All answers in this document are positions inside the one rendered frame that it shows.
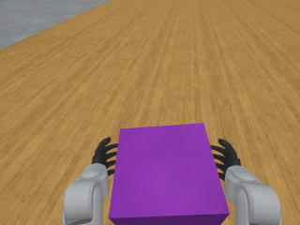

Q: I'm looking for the left robot forearm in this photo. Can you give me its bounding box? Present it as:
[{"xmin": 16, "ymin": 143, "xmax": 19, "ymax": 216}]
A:
[{"xmin": 62, "ymin": 163, "xmax": 110, "ymax": 225}]

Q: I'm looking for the robot left hand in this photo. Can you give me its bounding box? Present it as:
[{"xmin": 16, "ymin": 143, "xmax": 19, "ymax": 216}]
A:
[{"xmin": 91, "ymin": 137, "xmax": 118, "ymax": 176}]

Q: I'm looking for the carton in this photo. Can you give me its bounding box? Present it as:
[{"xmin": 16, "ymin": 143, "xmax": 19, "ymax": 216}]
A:
[{"xmin": 109, "ymin": 123, "xmax": 230, "ymax": 225}]

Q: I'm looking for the right robot forearm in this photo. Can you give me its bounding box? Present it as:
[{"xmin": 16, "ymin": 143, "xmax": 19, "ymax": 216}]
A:
[{"xmin": 224, "ymin": 165, "xmax": 282, "ymax": 225}]

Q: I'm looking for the robot right hand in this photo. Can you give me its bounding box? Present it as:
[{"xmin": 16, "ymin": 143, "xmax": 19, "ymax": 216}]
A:
[{"xmin": 210, "ymin": 139, "xmax": 241, "ymax": 181}]

